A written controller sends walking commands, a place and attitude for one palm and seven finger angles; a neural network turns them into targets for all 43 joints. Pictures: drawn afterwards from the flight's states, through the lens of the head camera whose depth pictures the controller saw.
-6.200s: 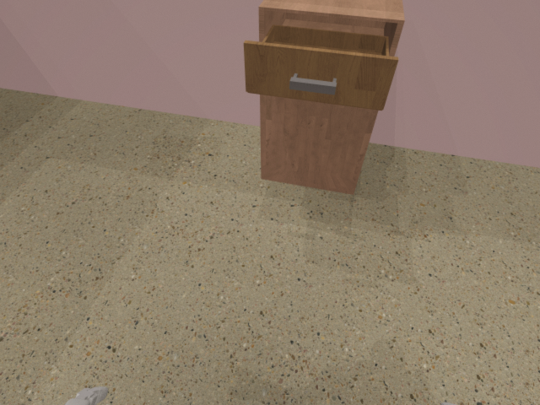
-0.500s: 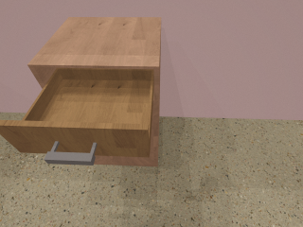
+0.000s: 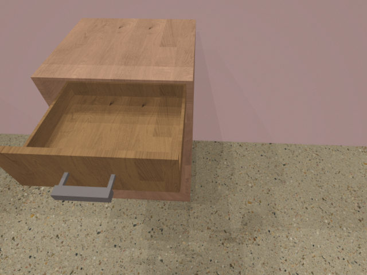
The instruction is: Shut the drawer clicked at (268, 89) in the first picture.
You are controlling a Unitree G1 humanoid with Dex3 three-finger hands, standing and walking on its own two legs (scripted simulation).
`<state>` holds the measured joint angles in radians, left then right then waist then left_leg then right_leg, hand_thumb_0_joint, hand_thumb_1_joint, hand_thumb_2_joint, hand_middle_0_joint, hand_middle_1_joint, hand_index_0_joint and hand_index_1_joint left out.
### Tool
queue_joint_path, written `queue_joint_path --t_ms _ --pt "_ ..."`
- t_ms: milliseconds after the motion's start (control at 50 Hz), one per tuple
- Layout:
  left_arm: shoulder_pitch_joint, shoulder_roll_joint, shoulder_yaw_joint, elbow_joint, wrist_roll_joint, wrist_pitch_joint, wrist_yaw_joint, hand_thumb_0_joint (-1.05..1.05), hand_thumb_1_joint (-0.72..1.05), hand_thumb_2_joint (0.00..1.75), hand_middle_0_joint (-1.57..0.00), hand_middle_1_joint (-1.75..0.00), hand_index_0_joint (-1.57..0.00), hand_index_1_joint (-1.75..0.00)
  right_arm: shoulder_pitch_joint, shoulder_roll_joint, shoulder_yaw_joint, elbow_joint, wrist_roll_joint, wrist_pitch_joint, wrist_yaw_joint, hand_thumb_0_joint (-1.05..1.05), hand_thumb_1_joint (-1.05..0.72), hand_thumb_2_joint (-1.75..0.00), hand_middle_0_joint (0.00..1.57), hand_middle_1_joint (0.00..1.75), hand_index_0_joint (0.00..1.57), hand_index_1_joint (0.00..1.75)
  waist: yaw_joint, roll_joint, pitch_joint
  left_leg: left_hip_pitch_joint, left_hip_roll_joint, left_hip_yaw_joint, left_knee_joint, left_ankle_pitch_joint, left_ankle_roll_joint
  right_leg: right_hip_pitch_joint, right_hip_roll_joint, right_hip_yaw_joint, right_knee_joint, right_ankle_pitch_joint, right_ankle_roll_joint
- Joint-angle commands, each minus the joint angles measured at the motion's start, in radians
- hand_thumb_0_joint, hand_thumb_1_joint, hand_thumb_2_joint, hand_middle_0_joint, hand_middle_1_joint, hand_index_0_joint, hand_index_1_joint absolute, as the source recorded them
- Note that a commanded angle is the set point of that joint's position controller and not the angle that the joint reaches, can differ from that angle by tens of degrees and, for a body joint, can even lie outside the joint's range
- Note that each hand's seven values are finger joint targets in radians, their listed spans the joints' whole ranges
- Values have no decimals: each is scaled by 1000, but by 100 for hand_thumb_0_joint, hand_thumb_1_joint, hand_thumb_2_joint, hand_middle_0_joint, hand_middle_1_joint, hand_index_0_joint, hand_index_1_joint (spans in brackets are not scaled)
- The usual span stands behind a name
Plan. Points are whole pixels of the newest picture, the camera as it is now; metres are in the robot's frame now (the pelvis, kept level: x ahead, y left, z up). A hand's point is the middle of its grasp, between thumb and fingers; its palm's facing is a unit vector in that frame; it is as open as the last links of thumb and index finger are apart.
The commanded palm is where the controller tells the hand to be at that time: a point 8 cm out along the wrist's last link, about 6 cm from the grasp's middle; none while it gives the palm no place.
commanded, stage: look again from close up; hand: left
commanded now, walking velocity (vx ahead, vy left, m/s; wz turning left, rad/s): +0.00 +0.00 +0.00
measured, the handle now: (86, 185) +0.31 +0.27 -0.01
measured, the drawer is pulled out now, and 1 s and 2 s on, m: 0.28 0.28 0.28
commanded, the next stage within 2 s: raise the hand and make a fist in 0.34 s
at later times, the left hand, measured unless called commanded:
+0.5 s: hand out of the picture +0.00 +0.18 -0.15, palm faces +0.13 -0.97 -0.21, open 7.3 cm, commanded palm +0.09 +0.22 -0.06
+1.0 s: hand out of the picture +0.09 +0.20 -0.02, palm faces +0.10 -0.99 -0.03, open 5.2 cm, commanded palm +0.09 +0.24 -0.01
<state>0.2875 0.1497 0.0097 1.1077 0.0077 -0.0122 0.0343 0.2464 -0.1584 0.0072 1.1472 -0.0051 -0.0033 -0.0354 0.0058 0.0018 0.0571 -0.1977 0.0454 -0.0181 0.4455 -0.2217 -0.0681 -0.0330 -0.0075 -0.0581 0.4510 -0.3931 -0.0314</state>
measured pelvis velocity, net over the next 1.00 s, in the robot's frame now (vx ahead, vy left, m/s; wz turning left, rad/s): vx -0.08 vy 0.02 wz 0.02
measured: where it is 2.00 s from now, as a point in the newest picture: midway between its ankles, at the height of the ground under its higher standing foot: outside the picture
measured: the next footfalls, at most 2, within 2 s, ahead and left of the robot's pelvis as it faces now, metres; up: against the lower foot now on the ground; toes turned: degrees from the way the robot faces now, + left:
none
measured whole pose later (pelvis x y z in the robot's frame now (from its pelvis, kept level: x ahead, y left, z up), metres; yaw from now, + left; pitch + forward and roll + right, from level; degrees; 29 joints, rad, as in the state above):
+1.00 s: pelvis -0.08 +0.02 -0.08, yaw +1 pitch +8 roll -2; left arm 0.51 0.18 0.08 -0.07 -0.21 -0.48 -0.18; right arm 0.15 -0.24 -0.03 0.50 0.01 -0.25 -0.06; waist 0.05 0.02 -0.10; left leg -0.85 0.05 -0.08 1.08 -0.37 -0.04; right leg -0.66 -0.01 -0.10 1.10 -0.58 -0.02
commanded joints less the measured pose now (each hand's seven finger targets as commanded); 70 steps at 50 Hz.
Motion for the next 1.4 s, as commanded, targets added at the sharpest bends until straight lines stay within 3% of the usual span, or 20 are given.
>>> queue_joint_path --t_ms 0,400,420,440,460,480,500,520,560,640,680,720,800,900,980,1080,1140,1180,1260,1380 --pt "85 117 22 -20 5 -8 8 0 90 90 -20 -30 -20 -30 43 -85 -11 -26 -4 -14 -4 0 -90 -90 20 30 20 30 3 -20 17 60 36 1 -7 299 76 -100 -100 51 -83 449 3" --pt "118 99 18 0 5 -11 5 0 90 90 -20 -30 -20 -30 40 -77 -13 -24 -3 -15 -5 0 -90 -90 20 30 20 30 7 -27 21 65 35 -8 -22 273 77 -112 -100 54 -108 409 6" --pt "181 110 17 12 21 -55 47 0 90 90 -20 -30 -20 -30 -79 -107 -24 -111 5 -31 7 0 -90 -90 20 30 20 30 40 -82 40 -33 29 50 250 260 58 -165 -164 184 -133 992 79" --pt "-567 288 14 -1579 -187 -280 14 0 90 90 -22 -32 -22 -32 -2 -274 -35 -418 26 -188 -41 0 -90 -90 20 30 20 30 -98 135 -418 242 -48 82 59 328 123 -75 -93 79 16 883 25" --pt "-122 233 65 -1227 -103 -208 60 0 90 90 -24 -34 -24 -34 -46 -173 -22 -352 8 -272 -75 0 -90 -90 20 30 20 30 1 354 -446 337 -33 90 14 490 133 -88 -25 45 114 635 -2" --pt "-97 199 45 -1213 -112 -160 111 0 90 90 -26 -37 -26 -37 -54 -189 -42 -323 25 -305 -75 0 -90 -90 20 30 20 30 -5 295 -321 244 -8 43 40 518 108 -207 -11 -15 70 351 7" --pt "226 -40 -67 -911 -117 -50 96 0 90 90 -28 -39 -28 -39 -8 -144 -42 -306 49 -310 -54 0 -90 -90 20 30 20 30 -34 110 -198 158 8 26 40 464 124 -262 -11 -44 77 334 20" --pt "17 -41 -90 -1207 -168 -91 64 0 90 90 -30 -41 -30 -41 -39 -172 -51 -399 66 -308 -59 0 -90 -90 20 30 20 30 -34 -28 -130 71 3 16 70 381 118 -269 -12 -50 77 427 36" --pt "93 30 -29 -1206 -144 -176 16 0 90 90 -34 -45 -34 -45 -52 -206 -72 -441 28 -337 -71 0 -90 -90 20 30 20 30 -65 -156 -156 5 -39 32 158 262 129 -370 -4 -45 86 425 54" --pt "384 -65 15 -927 -176 -361 -138 0 90 90 -42 -54 -42 -54 -122 -189 -91 -534 5 -329 -26 0 -90 -90 20 30 20 30 17 -342 -85 -309 -47 10 275 93 78 -531 -6 -45 240 367 73" --pt "454 13 115 -919 -226 -471 -266 0 90 90 -46 -58 -46 -58 -165 -194 -100 -586 16 -317 2 0 -90 -90 20 30 20 30 77 -241 -125 -391 -61 34 331 53 58 -515 -21 2 299 376 54" --pt "407 85 189 -970 -277 -540 -384 0 90 90 -50 -62 -50 -62 -180 -207 -104 -659 21 -304 14 0 -90 -90 20 30 20 30 75 -114 -221 -412 -71 59 391 45 50 -503 -33 32 359 370 37" --pt "150 150 190 -1304 -255 -525 -344 0 90 90 -58 -71 -58 -71 -199 -183 -92 -793 21 -272 -1 0 -90 -90 20 30 20 30 46 90 -341 -392 -65 76 438 -66 82 -612 -13 43 385 45 24" --pt "-68 107 97 -1574 -231 -591 -211 0 90 90 -68 -82 -68 -82 -111 -171 -68 -784 12 -280 -32 0 -90 -90 20 30 20 30 -45 105 -331 -366 -25 -4 485 -183 101 -757 22 32 404 -127 11" --pt "-72 108 10 -1493 -208 -540 -246 0 90 90 -76 -91 -76 -91 -95 -191 -43 -758 26 -305 -47 0 -90 -90 20 30 20 30 -84 82 -255 -412 -16 -34 481 -259 104 -781 29 36 385 -180 11" --pt "112 185 114 -1246 -216 -260 -289 0 90 90 -86 -101 -86 -101 -141 -192 -28 -778 54 -266 -61 0 -90 -90 20 30 20 30 0 -19 -201 -465 -33 -27 397 -306 97 -667 16 62 277 -296 24" --pt "85 173 160 -1396 -267 -173 -238 0 90 90 -92 -108 -92 -108 -176 -172 -15 -822 58 -246 -70 0 -90 -90 20 30 20 30 36 -4 -253 -395 -38 -15 341 -287 92 -594 5 43 258 -291 27" --pt "104 195 230 -1457 -279 -178 -166 0 90 90 -96 -112 -96 -112 -175 -158 -17 -802 48 -246 -72 0 -90 -90 20 30 20 30 53 4 -264 -362 -26 -17 327 -243 89 -573 19 10 278 -221 22" --pt "144 156 182 -1583 -239 -302 -90 0 90 90 -104 -121 -104 -121 -112 -151 -24 -779 30 -278 -40 0 -90 -90 20 30 20 30 25 61 -263 -311 -20 -13 327 -151 86 -599 31 -34 321 -101 14" --pt "168 131 81 -1519 -226 -351 -194 0 90 90 -116 -134 -116 -134 -98 -196 -36 -756 36 -324 -30 0 -90 -90 20 30 20 30 -32 2 -208 -333 -26 -18 345 -200 95 -630 26 -10 288 -136 26"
